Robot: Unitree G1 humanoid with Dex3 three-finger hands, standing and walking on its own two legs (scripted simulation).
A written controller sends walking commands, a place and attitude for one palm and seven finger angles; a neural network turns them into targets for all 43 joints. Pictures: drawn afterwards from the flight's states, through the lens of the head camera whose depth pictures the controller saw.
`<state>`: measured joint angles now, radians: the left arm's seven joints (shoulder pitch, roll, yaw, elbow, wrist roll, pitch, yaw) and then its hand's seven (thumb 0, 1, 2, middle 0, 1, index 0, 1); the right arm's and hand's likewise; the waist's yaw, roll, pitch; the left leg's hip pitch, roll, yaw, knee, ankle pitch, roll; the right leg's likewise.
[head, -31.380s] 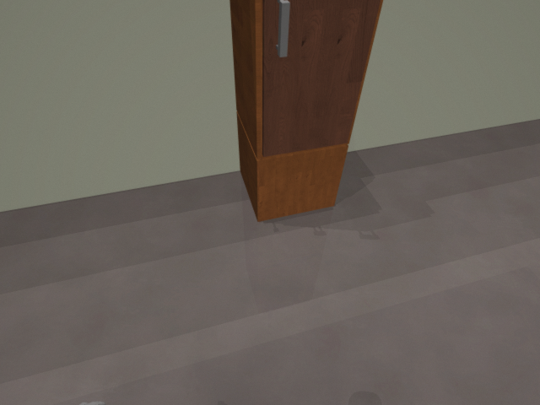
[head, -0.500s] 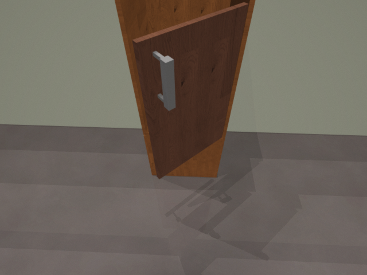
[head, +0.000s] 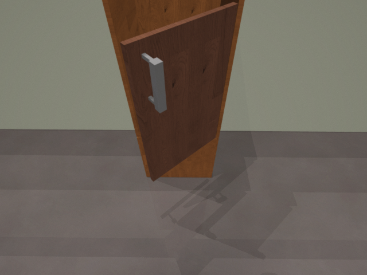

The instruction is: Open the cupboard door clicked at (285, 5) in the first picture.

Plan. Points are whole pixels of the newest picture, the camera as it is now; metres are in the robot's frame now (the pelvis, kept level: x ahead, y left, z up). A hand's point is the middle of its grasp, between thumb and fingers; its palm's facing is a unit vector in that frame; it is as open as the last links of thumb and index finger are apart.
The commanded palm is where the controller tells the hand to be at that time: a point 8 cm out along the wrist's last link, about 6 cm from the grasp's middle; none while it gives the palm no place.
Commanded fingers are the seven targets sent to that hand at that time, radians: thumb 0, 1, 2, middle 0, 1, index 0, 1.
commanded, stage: walk to a spot facing it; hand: left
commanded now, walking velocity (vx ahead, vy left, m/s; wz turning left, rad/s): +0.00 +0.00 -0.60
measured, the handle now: (153, 83) +0.52 +0.11 +0.14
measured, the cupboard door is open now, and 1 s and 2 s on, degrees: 41 41 41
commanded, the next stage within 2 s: none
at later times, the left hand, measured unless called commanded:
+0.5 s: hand out of the picture +0.08 +0.16 -0.17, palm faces -0.19 -0.93 -0.31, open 7.4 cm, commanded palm none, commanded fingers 0.00 0.90 0.90 -0.20 -0.30 -0.20 -0.30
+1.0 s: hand (131, 265) +0.17 +0.15 -0.18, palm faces -0.46 -0.86 -0.24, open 7.4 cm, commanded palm none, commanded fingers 0.00 0.90 0.90 -0.20 -0.30 -0.20 -0.30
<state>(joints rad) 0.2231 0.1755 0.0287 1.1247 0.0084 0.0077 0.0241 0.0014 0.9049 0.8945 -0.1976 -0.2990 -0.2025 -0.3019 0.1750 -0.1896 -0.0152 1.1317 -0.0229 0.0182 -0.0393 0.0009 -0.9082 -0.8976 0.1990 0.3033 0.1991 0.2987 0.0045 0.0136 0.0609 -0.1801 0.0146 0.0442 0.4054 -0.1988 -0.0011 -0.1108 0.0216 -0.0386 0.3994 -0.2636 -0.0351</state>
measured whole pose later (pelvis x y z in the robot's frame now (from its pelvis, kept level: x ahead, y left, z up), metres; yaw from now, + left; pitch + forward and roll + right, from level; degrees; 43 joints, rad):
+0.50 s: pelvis -0.02 -0.04 -0.01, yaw -16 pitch +0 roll +2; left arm 0.21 0.19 0.08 0.95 0.02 0.03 0.01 0.00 0.91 0.89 -0.20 -0.30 -0.20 -0.30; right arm 0.12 -0.24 -0.08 0.98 -0.02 0.07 -0.03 0.00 -0.91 -0.90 0.20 0.30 0.20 0.30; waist 0.02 0.04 0.13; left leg -0.46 0.06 0.04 1.09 -0.47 -0.05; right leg -0.27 0.05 0.02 0.61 -0.34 -0.08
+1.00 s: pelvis +0.01 -0.01 -0.01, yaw -33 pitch +2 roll -1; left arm 0.21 0.27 0.10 0.92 0.02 0.06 -0.01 0.00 0.90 0.89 -0.20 -0.30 -0.20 -0.30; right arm 0.11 -0.19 -0.03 0.86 -0.03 0.01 -0.04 0.00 -0.91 -0.90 0.20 0.30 0.20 0.30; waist 0.04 -0.05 0.11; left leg -0.28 0.03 -0.01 0.55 -0.29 -0.01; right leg -0.45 0.09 0.10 0.99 -0.52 0.03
